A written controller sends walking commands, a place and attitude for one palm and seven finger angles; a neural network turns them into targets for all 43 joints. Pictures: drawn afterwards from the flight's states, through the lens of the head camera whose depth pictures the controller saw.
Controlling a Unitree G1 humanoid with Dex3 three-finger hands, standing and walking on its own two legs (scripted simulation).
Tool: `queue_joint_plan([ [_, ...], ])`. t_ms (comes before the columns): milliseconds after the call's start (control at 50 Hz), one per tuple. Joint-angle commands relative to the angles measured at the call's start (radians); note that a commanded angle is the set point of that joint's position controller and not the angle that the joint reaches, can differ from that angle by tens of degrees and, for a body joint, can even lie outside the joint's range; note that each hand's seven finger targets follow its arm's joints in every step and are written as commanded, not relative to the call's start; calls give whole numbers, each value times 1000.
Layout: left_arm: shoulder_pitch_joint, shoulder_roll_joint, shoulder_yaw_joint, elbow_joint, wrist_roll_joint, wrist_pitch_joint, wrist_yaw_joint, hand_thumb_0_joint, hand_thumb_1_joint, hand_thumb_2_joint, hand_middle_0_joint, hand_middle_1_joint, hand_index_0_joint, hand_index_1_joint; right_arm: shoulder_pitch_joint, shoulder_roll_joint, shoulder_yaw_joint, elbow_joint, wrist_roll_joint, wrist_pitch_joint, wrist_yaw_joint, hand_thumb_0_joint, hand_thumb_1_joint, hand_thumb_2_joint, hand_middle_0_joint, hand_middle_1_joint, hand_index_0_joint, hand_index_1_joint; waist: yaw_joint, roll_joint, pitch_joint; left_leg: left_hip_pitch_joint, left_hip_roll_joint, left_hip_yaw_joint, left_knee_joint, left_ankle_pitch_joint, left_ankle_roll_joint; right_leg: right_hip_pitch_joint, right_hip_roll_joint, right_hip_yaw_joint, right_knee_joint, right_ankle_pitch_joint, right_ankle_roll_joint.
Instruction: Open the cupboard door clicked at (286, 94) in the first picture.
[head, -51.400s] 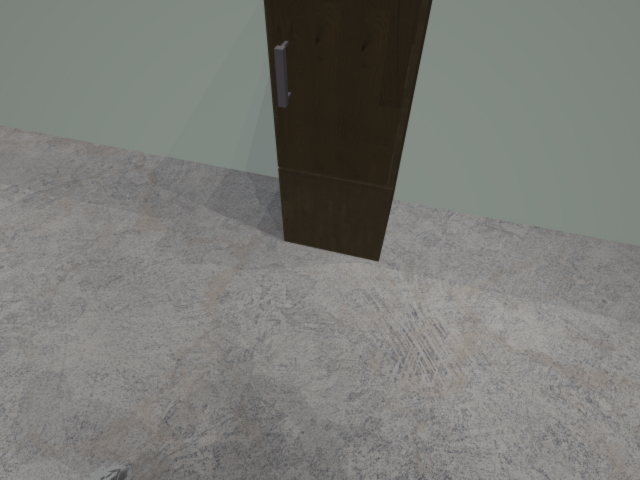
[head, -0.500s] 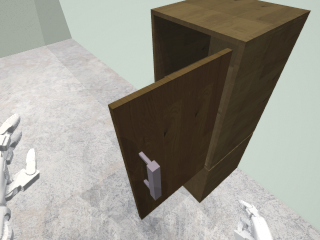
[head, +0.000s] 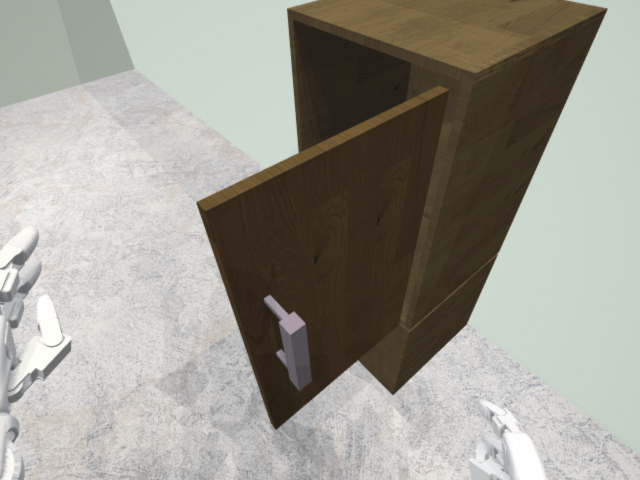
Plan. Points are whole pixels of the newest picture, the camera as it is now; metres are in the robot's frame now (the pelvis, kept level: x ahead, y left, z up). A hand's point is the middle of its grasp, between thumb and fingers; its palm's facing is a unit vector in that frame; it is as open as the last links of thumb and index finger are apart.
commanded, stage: step back with the hand held close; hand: left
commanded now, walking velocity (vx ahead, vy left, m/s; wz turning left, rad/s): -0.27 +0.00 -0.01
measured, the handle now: (287, 343) +0.30 +0.09 -0.01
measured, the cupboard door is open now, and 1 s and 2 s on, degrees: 90 90 90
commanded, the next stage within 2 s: stop stepping back and stand still in 1.10 s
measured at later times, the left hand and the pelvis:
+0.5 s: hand (3, 406) +0.13 +0.29 +0.15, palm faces +0.39 -0.77 -0.51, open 7.4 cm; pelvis -0.07 +0.03 -0.01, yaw -1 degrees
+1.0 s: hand out of the picture +0.03 +0.31 +0.15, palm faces +0.50 -0.76 -0.42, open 7.4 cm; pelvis -0.15 +0.03 -0.02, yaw +4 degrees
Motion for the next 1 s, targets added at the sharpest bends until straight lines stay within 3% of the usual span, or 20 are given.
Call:
queue_joint_plan([
  [0, -3, 202, 122, -212, 5, -81, 16, 0, 900, 900, -200, -300, -200, -300, -106, -112, -62, -185, 3, -6, -12, 0, -900, -900, 200, 300, 200, 300, -36, -33, -103, 53, 26, -28, -3, 247, 28, -86, -121, 103, -44, 367, 36],
  [80, 48, 236, 153, -271, 2, -80, 26, 0, 900, 900, -200, -300, -200, -300, -107, -118, -73, -210, 9, 23, -17, 0, -900, -900, 200, 300, 200, 300, -37, -31, -167, 48, 46, -35, 3, 387, 27, -52, -108, 89, 22, 458, 39],
  [160, 81, 254, 181, -295, -3, -79, 35, 0, 900, 900, -200, -300, -200, -300, -101, -114, -80, -234, 16, 41, -18, 0, -900, -900, 200, 300, 200, 300, -40, -66, -188, 14, 59, -37, 9, 383, 23, -55, -103, 99, 55, 462, 39],
  [180, 88, 260, 184, -298, -2, -82, 38, 0, 900, 900, -200, -300, -200, -300, -112, -114, -80, -233, 16, 42, -22, 0, -900, -900, 200, 300, 200, 300, -39, -28, -178, -10, 59, -46, 2, 372, 25, -54, -105, 97, 60, 439, 36],
  [300, 110, 258, 190, -340, 2, -100, 49, 0, 900, 900, -200, -300, -200, -300, -95, -122, -80, -245, 14, 26, -21, 0, -900, -900, 200, 300, 200, 300, -38, 16, -153, -135, 88, -98, -62, 184, 37, -47, -71, 97, 94, 239, 37],
  [420, 96, 237, 195, -323, 21, -126, 55, 0, 900, 900, -200, -300, -200, -300, -78, -131, -82, -245, 11, -7, -19, 0, -900, -900, 200, 300, 200, 300, -48, 22, -75, -391, 111, -145, -137, -261, 66, 4, -57, 121, 132, 28, 35],
  [520, 42, 226, 179, -348, 37, -147, 61, 0, 900, 900, -200, -300, -200, -300, -63, -135, -83, -231, 1, -37, -19, 0, -900, -900, 200, 300, 200, 300, -56, 16, -45, -398, 102, -159, -111, -380, 61, -95, -61, 139, 84, -189, 23],
  [600, 45, 236, 194, -373, 38, -160, 68, 0, 900, 900, -200, -300, -200, -300, -60, -124, -77, -217, -4, -59, -21, 0, -900, -900, 200, 300, 200, 300, -53, 38, -84, -377, 110, -180, -133, -342, 63, -70, -35, 128, 133, -77, 27],
  [660, 44, 227, 206, -362, 47, -166, 63, 0, 900, 900, -200, -300, -200, -300, -62, -132, -83, -215, -6, -70, -18, 0, -900, -900, 200, 300, 200, 300, -48, 94, -85, -504, 154, -215, -196, -473, 85, 29, 5, 116, 241, -75, 36],
  [700, 47, 226, 217, -350, 47, -168, 60, 0, 900, 900, -200, -300, -200, -300, -64, -126, -84, -212, -7, -74, -17, 0, -900, -900, 200, 300, 200, 300, -45, 87, -80, -553, 175, -233, -207, -464, 97, 68, 21, 109, 294, -13, 34],
  [740, 58, 235, 225, -353, 43, -171, 55, 0, 900, 900, -200, -300, -200, -300, -63, -121, -89, -211, -6, -77, -12, 0, -900, -900, 200, 300, 200, 300, -47, 36, -97, -518, 154, -190, -137, -407, 90, 36, 1, 160, 264, 25, 24],
  [780, 48, 253, 247, -356, 51, -176, 51, 0, 900, 900, -200, -300, -200, -300, -66, -129, -99, -211, -11, -73, -8, 0, -900, -900, 200, 300, 200, 300, -50, 6, -69, -542, 107, -130, -33, -467, 76, -41, -43, 270, 175, -110, 1],
  [800, 43, 233, 221, -354, 48, -173, 51, 0, 900, 900, -200, -300, -200, -300, -53, -116, -97, -208, -10, -67, -2, 0, -900, -900, 200, 300, 200, 300, -56, -53, -45, -499, 71, -103, 65, -434, 51, -150, -104, 351, 89, -193, -31],
  [840, 14, 243, 187, -355, 38, -167, 62, 0, 900, 900, -200, -300, -200, -300, -21, -92, -96, -170, -8, -46, 15, 0, -900, -900, 200, 300, 200, 300, -65, -247, -62, -214, -29, -24, 416, -221, -22, -469, -297, 511, -132, -305, -121],
  [860, 3, 242, 171, -358, 37, -165, 67, 0, 900, 900, -200, -300, -200, -300, -28, -84, -98, -158, -5, -35, 23, 0, -900, -900, 200, 300, 200, 300, -66, -286, -97, -141, -36, -23, 566, -204, -22, -507, -337, 492, -161, -244, -137],
  [880, -19, 243, 169, -365, 40, -167, 72, 0, 900, 900, -200, -300, -200, -300, -32, -79, -94, -146, -7, -30, 23, 0, -900, -900, 200, 300, 200, 300, -78, -264, -86, -121, -27, -39, 591, -210, -15, -532, -340, 459, -151, -145, -138],
  [900, -17, 261, 190, -363, 42, -160, 77, 0, 900, 900, -200, -300, -200, -300, -38, -66, -85, -153, -10, -24, 20, 0, -900, -900, 200, 300, 200, 300, -67, -255, -74, -117, -7, -45, 482, -228, -12, -488, -293, 363, -109, -54, -104],
  [940, -34, 274, 196, -395, 36, -160, 72, 0, 900, 900, -200, -300, -200, -300, -51, -80, -74, -156, -2, -25, 4, 0, -900, -900, 200, 300, 200, 300, -78, -142, -38, -76, -24, -10, 105, -152, -9, -451, -184, 263, 10, 11, -30],
  [960, -39, 277, 205, -422, 31, -175, 70, 0, 900, 900, -200, -300, -200, -300, -60, -108, -79, -162, -1, -34, -4, 0, -900, -900, 200, 300, 200, 300, -72, 36, -35, -151, 67, -113, -92, -161, 24, -385, -94, 208, 166, -5, 12],
  [980, -48, 291, 236, -459, 51, -196, 77, 0, 900, 900, -200, -300, -200, -300, -102, -141, -96, -181, -10, -48, -17, 0, -900, -900, 200, 300, 200, 300, -52, 313, -45, -369, 276, -332, -213, -142, 109, -222, 15, 107, 444, -49, 58],
])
